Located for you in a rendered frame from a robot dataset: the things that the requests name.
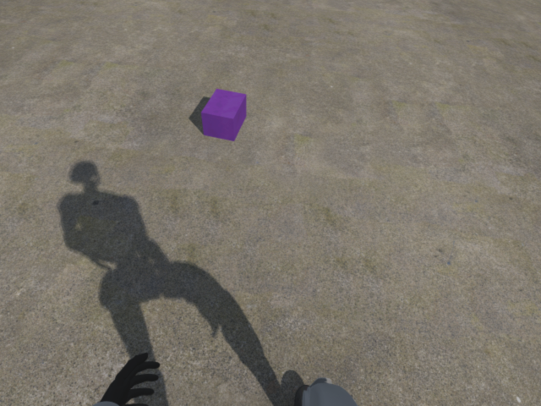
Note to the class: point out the carton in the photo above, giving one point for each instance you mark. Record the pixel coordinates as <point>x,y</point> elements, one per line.
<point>223,115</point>

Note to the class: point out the right robot thigh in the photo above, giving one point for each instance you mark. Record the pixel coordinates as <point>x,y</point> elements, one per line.
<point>326,394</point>

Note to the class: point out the left robot hand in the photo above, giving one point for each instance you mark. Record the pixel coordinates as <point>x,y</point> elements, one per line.
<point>120,391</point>

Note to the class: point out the robot right shin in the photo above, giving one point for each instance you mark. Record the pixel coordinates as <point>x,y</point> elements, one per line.
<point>321,380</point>

